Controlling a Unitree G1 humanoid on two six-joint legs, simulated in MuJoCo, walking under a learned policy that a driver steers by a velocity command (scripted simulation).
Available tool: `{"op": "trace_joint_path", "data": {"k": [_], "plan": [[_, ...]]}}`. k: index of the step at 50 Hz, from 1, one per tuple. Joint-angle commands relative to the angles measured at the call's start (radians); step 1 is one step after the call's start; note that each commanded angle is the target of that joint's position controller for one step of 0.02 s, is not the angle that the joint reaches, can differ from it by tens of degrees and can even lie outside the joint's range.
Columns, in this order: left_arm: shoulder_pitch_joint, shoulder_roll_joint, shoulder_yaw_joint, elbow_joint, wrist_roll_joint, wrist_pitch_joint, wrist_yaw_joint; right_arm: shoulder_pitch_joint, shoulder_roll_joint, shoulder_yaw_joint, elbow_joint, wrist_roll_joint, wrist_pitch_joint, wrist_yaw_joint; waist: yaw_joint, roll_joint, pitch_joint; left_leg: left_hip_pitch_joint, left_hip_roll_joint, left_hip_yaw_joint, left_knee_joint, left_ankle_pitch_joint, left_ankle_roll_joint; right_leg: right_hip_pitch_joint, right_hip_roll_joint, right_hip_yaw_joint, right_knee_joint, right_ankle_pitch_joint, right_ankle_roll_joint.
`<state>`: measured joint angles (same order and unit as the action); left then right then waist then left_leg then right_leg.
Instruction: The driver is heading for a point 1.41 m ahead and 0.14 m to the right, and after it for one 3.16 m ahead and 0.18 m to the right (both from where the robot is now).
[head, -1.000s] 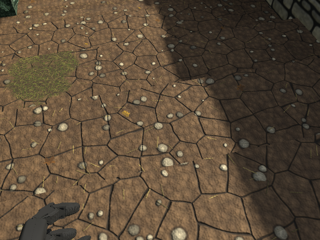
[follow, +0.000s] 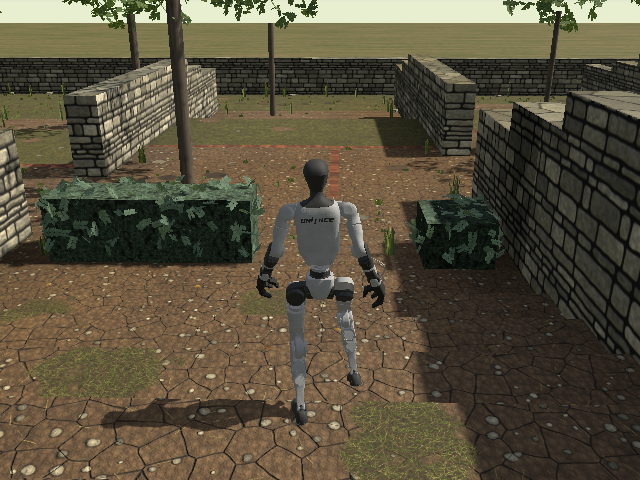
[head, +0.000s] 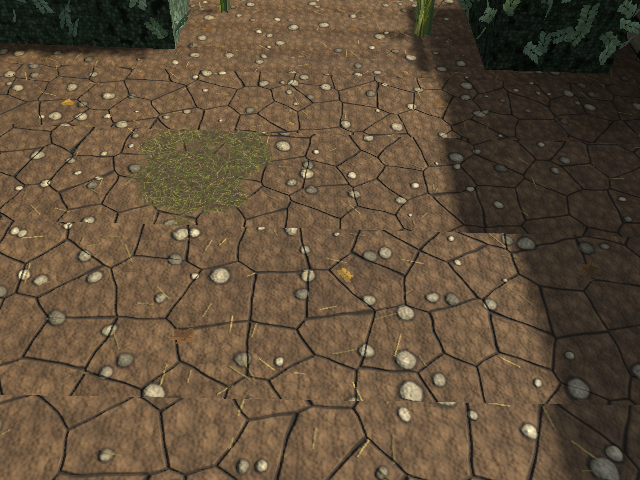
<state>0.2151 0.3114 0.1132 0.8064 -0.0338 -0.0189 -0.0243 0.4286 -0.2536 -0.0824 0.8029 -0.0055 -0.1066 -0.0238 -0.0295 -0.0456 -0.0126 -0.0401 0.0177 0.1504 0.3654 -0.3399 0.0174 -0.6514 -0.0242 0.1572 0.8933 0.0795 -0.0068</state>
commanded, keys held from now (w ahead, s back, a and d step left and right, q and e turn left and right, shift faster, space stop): w+e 0.36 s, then w+q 0.64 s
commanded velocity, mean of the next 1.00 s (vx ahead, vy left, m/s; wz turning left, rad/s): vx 0.48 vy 0.00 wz -0.06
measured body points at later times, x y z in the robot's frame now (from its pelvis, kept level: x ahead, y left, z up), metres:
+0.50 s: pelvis +0.26 -0.13 -0.18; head +0.30 -0.14 +0.27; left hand +0.40 +0.09 -0.31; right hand +0.26 -0.40 -0.30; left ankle +0.28 +0.05 -0.78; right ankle +0.25 -0.20 -0.90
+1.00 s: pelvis +0.54 -0.10 -0.17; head +0.58 -0.10 +0.28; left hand +0.67 +0.17 -0.28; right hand +0.64 -0.37 -0.27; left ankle +0.58 -0.05 -0.90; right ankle +0.52 -0.27 -0.82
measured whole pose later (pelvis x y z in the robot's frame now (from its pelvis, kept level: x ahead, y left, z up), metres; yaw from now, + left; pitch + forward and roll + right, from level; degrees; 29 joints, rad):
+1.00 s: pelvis +0.54 -0.10 -0.17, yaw -1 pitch +2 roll +0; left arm 0.17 0.30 0.06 0.83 0.01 -0.08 0.01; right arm 0.32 -0.26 -0.06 0.64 0.00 -0.05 0.02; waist -0.01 -0.01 0.04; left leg -0.33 -0.13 -0.05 0.48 -0.17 0.11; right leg -0.53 -0.04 0.08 1.12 -0.34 0.00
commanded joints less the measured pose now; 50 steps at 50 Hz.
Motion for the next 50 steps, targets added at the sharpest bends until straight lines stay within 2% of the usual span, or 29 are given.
{"op": "trace_joint_path", "data": {"k": [1,5,7,9,12,13,14,15,16,17,18,19,20,21,22,23,25,30,36,38,40,41,42,43,44,45,46,47,50], "plan": [[-0.131,0.027,0.000,-0.104,0.015,-0.013,-0.023,-0.028,-0.131,-0.032,-0.053,0.003,-0.016,-0.020,-0.011,0.133,0.103,-0.087,0.248,-0.115,-0.064,0.055,0.132,-0.080,-0.005,-0.019,-0.121,0.213,0.003],[-0.231,0.004,-0.013,-0.154,-0.003,0.008,-0.058,0.032,-0.128,-0.032,-0.041,0.002,-0.012,-0.018,-0.065,0.123,0.152,-0.077,0.299,-0.099,0.059,-0.013,0.107,-0.119,-0.015,-0.022,-0.201,0.266,-0.028],[-0.299,-0.013,-0.025,-0.169,0.004,0.016,-0.065,0.085,-0.100,-0.024,-0.022,0.010,-0.002,-0.019,-0.102,0.097,0.161,-0.064,0.313,-0.065,0.145,-0.062,0.092,-0.117,-0.026,-0.061,-0.248,0.317,-0.037],[-0.340,-0.035,-0.037,-0.174,-0.004,0.015,-0.080,0.102,-0.106,-0.024,-0.021,0.011,0.012,-0.023,-0.125,0.094,0.184,-0.040,0.333,-0.070,0.226,-0.058,0.070,-0.137,-0.041,-0.071,-0.294,0.291,-0.041],[-0.281,-0.030,-0.040,-0.127,0.000,0.012,-0.085,0.091,-0.120,-0.024,-0.027,0.021,0.037,-0.019,-0.106,0.083,0.166,-0.096,0.315,-0.007,0.367,0.076,0.018,0.066,-0.049,-0.117,-0.419,0.305,-0.053],[-0.185,-0.009,-0.028,-0.085,0.005,0.013,-0.077,0.086,-0.131,-0.024,-0.024,0.022,0.044,-0.014,-0.061,0.074,0.121,-0.112,0.299,0.011,0.497,0.187,0.014,0.204,-0.024,-0.158,-0.430,0.274,-0.054],[-0.031,0.032,-0.002,-0.032,0.020,0.010,-0.063,0.077,-0.150,-0.028,-0.021,0.032,0.044,-0.007,0.025,0.055,0.033,-0.159,0.268,0.039,0.700,0.342,0.005,0.425,0.032,-0.225,-0.434,0.263,-0.069],[0.151,0.097,0.030,0.031,0.027,0.013,-0.042,0.049,-0.179,-0.036,-0.010,0.045,0.039,-0.002,0.143,0.038,-0.054,-0.292,0.224,0.062,0.986,0.326,-0.029,0.716,0.028,-0.230,-0.505,0.359,-0.117],[0.215,0.189,0.043,0.067,0.038,0.008,-0.028,0.072,-0.103,-0.029,-0.014,0.029,0.024,-0.004,0.149,-0.179,-0.064,-0.644,0.081,0.040,1.467,-0.438,-0.092,0.995,-0.064,-0.071,-0.396,0.598,-0.195],[0.232,0.254,0.028,0.027,0.044,-0.020,-0.029,0.183,-0.076,0.005,-0.061,0.011,-0.006,0.015,0.086,-0.260,-0.306,-0.872,0.082,-0.168,1.665,-0.522,-0.096,1.287,-0.223,0.129,-0.072,0.943,-0.326],[0.296,0.210,0.029,0.005,0.014,-0.012,-0.031,0.105,-0.152,0.002,-0.121,0.036,-0.027,0.022,0.169,-0.166,-0.485,-0.904,0.093,-0.263,1.541,-0.432,-0.085,1.330,-0.286,0.266,-0.194,0.619,-0.423],[0.333,0.233,0.034,0.056,0.009,0.002,-0.019,0.040,-0.118,0.013,-0.150,0.077,-0.038,0.018,0.140,-0.140,-0.458,-0.984,0.086,-0.254,1.504,-0.343,-0.076,1.237,-0.338,0.452,-0.427,-0.009,-0.437],[0.193,0.164,0.014,0.024,0.009,0.007,-0.014,-0.042,-0.127,0.010,-0.145,0.070,-0.026,-0.013,0.097,0.017,-0.326,-1.001,0.107,-0.199,1.483,-0.225,-0.063,1.040,-0.320,0.516,-0.567,-0.344,-0.373],[0.056,0.118,-0.013,-0.029,0.032,-0.018,-0.010,-0.018,-0.149,0.003,-0.126,0.081,-0.018,-0.024,0.035,0.023,-0.251,-0.946,0.135,-0.274,1.302,-0.006,-0.041,0.813,-0.387,0.535,-0.549,-0.288,-0.379],[-0.064,0.065,-0.030,-0.044,0.036,-0.036,-0.010,-0.012,-0.130,0.002,-0.092,0.040,0.009,-0.030,-0.020,0.075,-0.098,-0.795,0.163,-0.273,1.137,0.060,-0.076,0.526,-0.328,0.388,-0.539,-0.045,-0.348],[-0.085,0.045,-0.033,-0.029,0.036,-0.042,-0.007,0.018,-0.110,-0.002,-0.069,0.016,0.023,-0.025,-0.044,0.041,-0.056,-0.685,0.174,-0.284,1.009,0.068,-0.083,0.402,-0.273,0.277,-0.545,-0.008,-0.320],[-0.056,0.053,-0.033,0.004,0.046,-0.066,0.007,-0.029,-0.081,0.001,-0.079,0.013,0.029,-0.020,-0.033,-0.012,-0.007,-0.623,0.177,-0.273,0.837,0.111,-0.099,0.311,-0.219,0.170,-0.573,0.089,-0.298],[0.051,0.067,-0.030,0.058,0.030,-0.066,0.036,-0.200,-0.040,0.021,-0.136,0.018,0.029,0.014,0.054,-0.008,0.012,-0.631,0.116,-0.229,0.461,0.382,-0.030,0.457,-0.183,0.003,-0.608,0.180,-0.230],[0.119,0.082,-0.030,0.106,0.026,-0.039,0.031,-0.365,-0.038,0.017,-0.229,0.027,0.030,0.069,0.107,0.017,0.092,-0.699,0.038,-0.182,0.288,0.339,0.048,0.650,-0.215,-0.100,-0.602,0.152,-0.165],[0.106,0.103,-0.023,0.108,0.034,-0.026,0.034,-0.324,-0.051,0.010,-0.240,0.024,0.037,0.078,0.070,-0.014,0.052,-0.577,0.002,-0.128,0.339,0.248,0.070,0.645,-0.217,-0.144,-0.526,0.363,-0.150],[0.034,0.133,-0.018,0.080,0.027,-0.017,0.048,-0.105,-0.120,-0.025,-0.196,0.020,0.046,0.077,-0.056,-0.028,-0.051,-0.286,-0.076,-0.073,0.319,0.178,0.106,0.588,-0.175,-0.206,-0.284,0.658,-0.113],[0.019,0.136,-0.019,0.067,0.033,-0.021,0.055,0.056,-0.184,-0.054,-0.165,0.023,0.049,0.067,-0.138,0.042,-0.117,-0.031,-0.044,-0.169,0.251,0.300,0.146,0.438,-0.123,-0.242,-0.018,0.506,-0.069],[0.138,0.030,-0.050,0.043,0.069,-0.045,0.041,0.057,-0.284,-0.068,-0.170,0.036,0.051,0.054,-0.043,0.318,-0.206,0.250,0.191,-0.620,0.173,0.295,0.294,0.107,0.061,-0.246,0.410,-0.366,0.001],[0.142,0.054,-0.056,0.038,0.046,-0.083,0.013,0.091,-0.228,-0.047,-0.189,0.033,0.043,0.058,-0.055,0.343,-0.344,0.390,0.288,-0.993,-0.003,0.110,0.389,-0.084,0.111,-0.046,0.531,-0.651,-0.010],[0.057,0.113,-0.037,0.018,0.006,-0.099,0.004,0.062,-0.178,-0.036,-0.194,0.017,0.043,0.056,-0.079,0.237,-0.233,0.335,0.272,-0.912,-0.036,0.040,0.342,-0.170,0.056,-0.015,0.535,-0.580,-0.023],[-0.019,0.109,-0.041,-0.018,0.006,-0.103,0.008,-0.014,-0.176,-0.033,-0.213,0.012,0.044,0.052,-0.056,0.122,-0.122,0.181,0.242,-0.797,-0.043,0.106,0.312,-0.165,0.017,-0.033,0.463,-0.494,-0.025],[-0.049,0.109,-0.036,-0.019,0.028,-0.098,0.022,-0.097,-0.175,-0.030,-0.238,0.005,0.046,0.049,-0.014,0.026,-0.039,0.004,0.208,-0.692,-0.051,0.270,0.295,-0.102,-0.015,-0.043,0.367,-0.447,-0.017],[-0.023,0.107,-0.033,-0.018,0.044,-0.086,0.030,-0.132,-0.159,-0.024,-0.251,-0.004,0.044,0.045,0.022,0.038,-0.051,-0.089,0.184,-0.637,-0.064,0.361,0.289,-0.007,-0.040,-0.038,0.306,-0.422,-0.009],[-0.002,0.087,-0.031,-0.031,0.050,-0.051,0.045,-0.144,-0.141,-0.016,-0.246,0.015,0.042,0.034,0.055,0.072,-0.039,-0.190,0.133,-0.553,-0.107,0.393,0.274,0.073,-0.061,-0.043,0.119,-0.379,0.024]]}}
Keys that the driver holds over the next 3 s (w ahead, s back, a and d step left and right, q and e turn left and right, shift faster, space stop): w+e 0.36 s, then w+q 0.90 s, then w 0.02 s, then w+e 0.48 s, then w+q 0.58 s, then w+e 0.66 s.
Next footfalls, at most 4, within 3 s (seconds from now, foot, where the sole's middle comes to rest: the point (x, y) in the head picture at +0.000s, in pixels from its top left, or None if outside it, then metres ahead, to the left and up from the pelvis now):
0.30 right None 0.29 -0.21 -0.94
0.82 left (330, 463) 0.62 -0.05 -0.94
1.52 right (400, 352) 1.03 -0.29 -1.10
2.00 left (347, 277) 1.32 -0.15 -1.10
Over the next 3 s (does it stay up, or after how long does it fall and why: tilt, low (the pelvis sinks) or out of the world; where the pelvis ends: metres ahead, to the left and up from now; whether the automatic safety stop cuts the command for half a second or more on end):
stays up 1.68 -0.11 -0.49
